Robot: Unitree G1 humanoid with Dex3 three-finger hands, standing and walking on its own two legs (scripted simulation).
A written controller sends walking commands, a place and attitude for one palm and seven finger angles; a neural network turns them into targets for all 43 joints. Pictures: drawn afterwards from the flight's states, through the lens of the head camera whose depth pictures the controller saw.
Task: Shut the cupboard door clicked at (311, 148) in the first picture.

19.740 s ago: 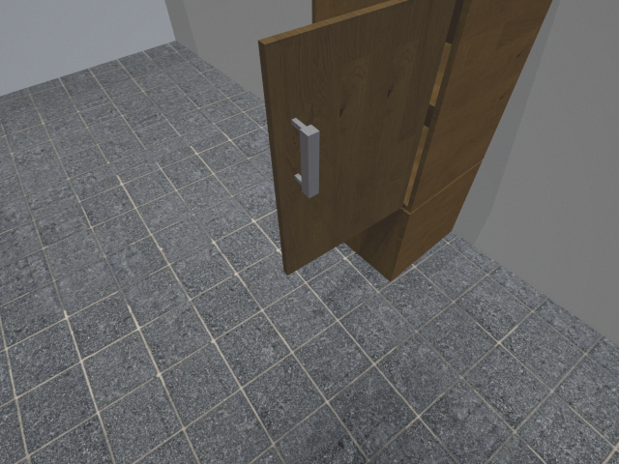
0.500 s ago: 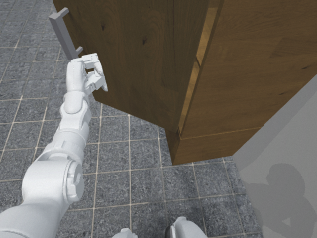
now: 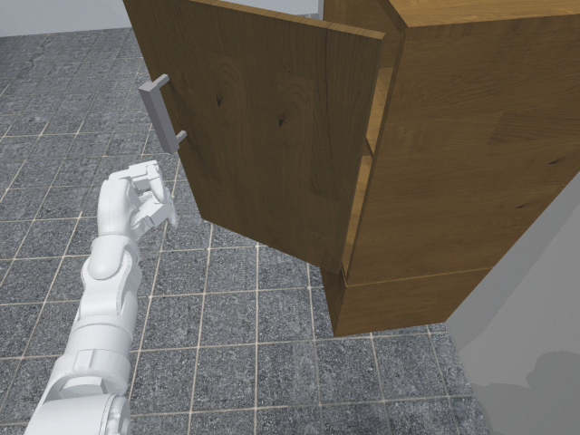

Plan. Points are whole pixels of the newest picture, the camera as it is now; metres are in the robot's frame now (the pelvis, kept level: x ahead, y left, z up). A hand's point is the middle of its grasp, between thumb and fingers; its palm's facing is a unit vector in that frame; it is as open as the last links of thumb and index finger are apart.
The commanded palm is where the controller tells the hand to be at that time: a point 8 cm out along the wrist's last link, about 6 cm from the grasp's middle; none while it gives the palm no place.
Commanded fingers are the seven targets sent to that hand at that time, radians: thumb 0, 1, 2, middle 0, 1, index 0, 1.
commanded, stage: draw the hand back to the body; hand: left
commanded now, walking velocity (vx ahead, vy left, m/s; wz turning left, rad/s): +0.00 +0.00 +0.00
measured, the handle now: (167, 114) +0.67 +0.24 +0.06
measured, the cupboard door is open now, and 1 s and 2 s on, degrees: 56 56 56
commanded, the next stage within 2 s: step back with the hand held close in 1.18 s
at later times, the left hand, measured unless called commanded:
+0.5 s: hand (59, 281) +0.26 +0.24 +0.15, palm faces +0.34 -0.90 -0.28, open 3.9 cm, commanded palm +0.22 +0.28 +0.17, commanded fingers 0.00 0.90 0.90 -0.58 -0.72 -0.58 -0.72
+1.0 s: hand out of the picture +0.18 +0.29 +0.18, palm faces +0.52 -0.75 -0.42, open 7.2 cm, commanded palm +0.13 +0.31 +0.20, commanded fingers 0.00 0.90 0.90 -0.20 -0.30 -0.20 -0.30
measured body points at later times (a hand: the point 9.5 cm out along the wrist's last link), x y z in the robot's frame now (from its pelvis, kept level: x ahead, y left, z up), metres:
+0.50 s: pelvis +0.01 +0.01 +0.03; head +0.00 -0.02 +0.48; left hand +0.24 +0.28 +0.17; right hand +0.23 -0.19 -0.06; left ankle -0.03 +0.10 -0.72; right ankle +0.03 -0.10 -0.72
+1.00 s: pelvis +0.01 +0.01 +0.03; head -0.01 -0.03 +0.47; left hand +0.14 +0.32 +0.20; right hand +0.20 -0.21 -0.07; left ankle -0.03 +0.10 -0.72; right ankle +0.03 -0.10 -0.72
